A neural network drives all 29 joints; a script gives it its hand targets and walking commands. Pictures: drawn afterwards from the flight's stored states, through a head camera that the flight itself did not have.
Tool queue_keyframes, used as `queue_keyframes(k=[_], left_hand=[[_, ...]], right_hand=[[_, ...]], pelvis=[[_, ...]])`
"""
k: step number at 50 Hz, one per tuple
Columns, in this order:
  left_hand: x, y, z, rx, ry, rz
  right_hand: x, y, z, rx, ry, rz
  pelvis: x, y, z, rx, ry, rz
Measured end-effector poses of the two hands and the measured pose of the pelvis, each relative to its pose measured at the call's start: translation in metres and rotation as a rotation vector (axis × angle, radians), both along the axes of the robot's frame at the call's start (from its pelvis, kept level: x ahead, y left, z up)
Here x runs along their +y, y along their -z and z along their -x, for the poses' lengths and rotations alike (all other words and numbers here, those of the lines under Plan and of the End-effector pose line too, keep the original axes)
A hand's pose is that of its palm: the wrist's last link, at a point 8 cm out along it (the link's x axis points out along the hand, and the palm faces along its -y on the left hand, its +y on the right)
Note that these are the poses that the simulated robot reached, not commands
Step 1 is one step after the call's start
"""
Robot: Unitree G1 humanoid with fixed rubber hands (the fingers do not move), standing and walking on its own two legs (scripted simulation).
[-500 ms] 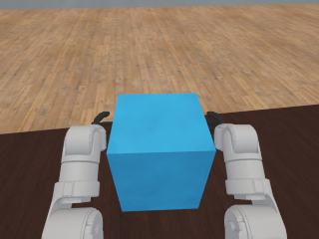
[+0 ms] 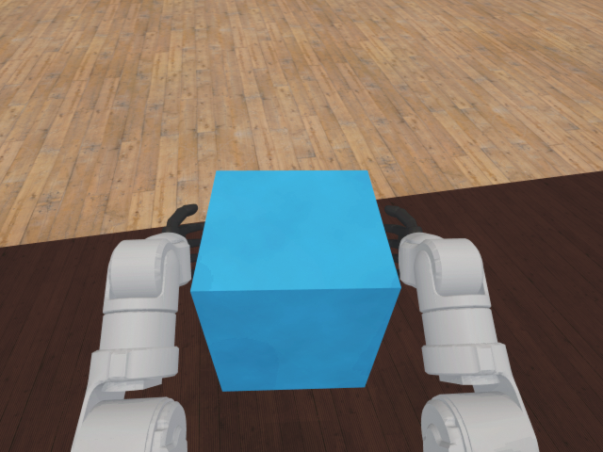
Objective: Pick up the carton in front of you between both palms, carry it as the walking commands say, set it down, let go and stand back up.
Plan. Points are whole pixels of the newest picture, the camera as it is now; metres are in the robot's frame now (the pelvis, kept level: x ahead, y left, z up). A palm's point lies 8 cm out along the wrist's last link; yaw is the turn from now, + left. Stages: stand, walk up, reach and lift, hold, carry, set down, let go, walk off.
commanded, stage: carry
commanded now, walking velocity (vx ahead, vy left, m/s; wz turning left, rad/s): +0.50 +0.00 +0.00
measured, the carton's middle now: (293, 283) +0.36 -0.01 +0.03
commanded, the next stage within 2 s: none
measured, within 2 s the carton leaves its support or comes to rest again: neither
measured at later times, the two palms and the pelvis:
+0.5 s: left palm (197, 155) +0.64 +0.15 +0.06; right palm (352, 144) +0.66 -0.14 +0.06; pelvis +0.30 -0.03 -0.02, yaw +1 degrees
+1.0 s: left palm (212, 84) +0.99 +0.16 +0.03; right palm (328, 86) +0.96 -0.14 +0.03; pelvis +0.62 +0.03 -0.07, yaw -1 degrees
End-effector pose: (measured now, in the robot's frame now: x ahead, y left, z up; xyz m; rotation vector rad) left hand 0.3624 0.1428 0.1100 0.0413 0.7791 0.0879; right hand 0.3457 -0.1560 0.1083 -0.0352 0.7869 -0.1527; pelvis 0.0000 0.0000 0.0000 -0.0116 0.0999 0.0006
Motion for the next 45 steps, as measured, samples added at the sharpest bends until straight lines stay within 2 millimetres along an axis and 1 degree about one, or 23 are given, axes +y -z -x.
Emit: queue_keyframes(k=[3,6,9,11,12,14,16,18,20,23,26,29,32,34,37,39,42,45], left_hand=[[-0.008,-0.004,-0.038,-0.017,0.004,0.023],[-0.017,-0.004,-0.078,-0.039,0.004,0.039],[-0.025,0.000,-0.119,-0.066,-0.008,0.041],[-0.025,0.004,-0.146,-0.093,-0.031,0.025],[-0.024,0.008,-0.158,-0.105,-0.045,0.010],[-0.018,0.020,-0.176,-0.085,-0.066,-0.017],[-0.010,0.035,-0.189,-0.032,-0.093,-0.015],[-0.003,0.045,-0.201,0.009,-0.118,-0.009],[0.003,0.050,-0.217,0.025,-0.135,-0.006],[0.008,0.051,-0.249,0.016,-0.150,-0.005],[0.012,0.046,-0.287,-0.013,-0.151,-0.002],[0.015,0.038,-0.332,-0.055,-0.139,0.000],[0.020,0.029,-0.381,-0.109,-0.122,0.000],[0.025,0.027,-0.415,-0.140,-0.111,0.000],[0.031,0.035,-0.470,-0.174,-0.079,0.005],[0.032,0.048,-0.501,-0.151,-0.059,0.017],[0.026,0.066,-0.535,-0.062,-0.020,0.009],[0.020,0.077,-0.567,-0.004,0.006,0.006]], right_hand=[[-0.007,-0.002,-0.029,-0.019,0.034,-0.003],[-0.016,-0.004,-0.066,-0.042,0.060,-0.016],[-0.024,0.000,-0.112,-0.070,0.063,-0.031],[-0.025,0.007,-0.147,-0.096,0.037,-0.043],[-0.024,0.012,-0.166,-0.107,0.017,-0.050],[-0.019,0.025,-0.195,-0.085,-0.015,-0.062],[-0.011,0.037,-0.216,-0.032,-0.047,-0.052],[-0.003,0.045,-0.237,0.009,-0.074,-0.042],[0.003,0.050,-0.258,0.025,-0.092,-0.038],[0.009,0.051,-0.293,0.016,-0.099,-0.044],[0.013,0.048,-0.329,-0.011,-0.090,-0.054],[0.015,0.042,-0.368,-0.054,-0.073,-0.061],[0.020,0.035,-0.412,-0.108,-0.060,-0.061],[0.025,0.032,-0.444,-0.140,-0.055,-0.056],[0.031,0.036,-0.492,-0.174,-0.041,-0.031],[0.031,0.045,-0.517,-0.153,-0.032,-0.005],[0.025,0.064,-0.541,-0.063,-0.001,-0.003],[0.020,0.076,-0.564,-0.004,0.029,-0.008]], pelvis=[[0.000,-0.005,-0.028,0.003,-0.008,0.011],[-0.003,-0.004,-0.064,0.004,-0.014,0.007],[-0.009,0.006,-0.108,-0.011,-0.016,-0.010],[-0.015,0.021,-0.141,-0.034,-0.023,-0.037],[-0.017,0.029,-0.156,-0.038,-0.021,-0.034],[-0.020,0.035,-0.178,-0.041,-0.016,-0.018],[-0.025,0.034,-0.199,-0.040,-0.014,-0.022],[-0.029,0.031,-0.220,-0.037,-0.017,-0.028],[-0.031,0.028,-0.241,-0.032,-0.020,-0.032],[-0.032,0.024,-0.274,-0.023,-0.020,-0.035],[-0.029,0.023,-0.310,-0.016,-0.016,-0.036],[-0.022,0.025,-0.349,-0.014,-0.009,-0.030],[-0.013,0.034,-0.394,-0.014,-0.003,-0.017],[-0.006,0.046,-0.427,-0.018,0.003,-0.007],[0.004,0.073,-0.479,-0.039,0.016,0.013],[0.009,0.083,-0.502,-0.040,0.009,-0.012],[0.018,0.082,-0.533,-0.038,0.003,-0.002],[0.025,0.075,-0.563,-0.033,0.010,0.008]])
